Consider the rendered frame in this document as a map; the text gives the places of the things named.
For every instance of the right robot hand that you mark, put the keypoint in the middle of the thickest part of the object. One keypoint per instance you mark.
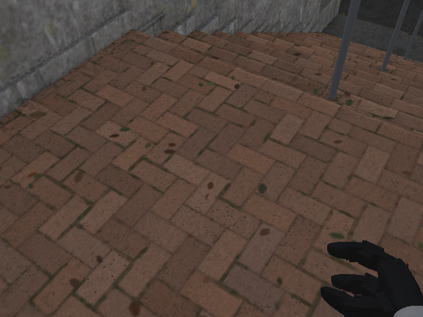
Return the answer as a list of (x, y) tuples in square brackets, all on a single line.
[(394, 289)]

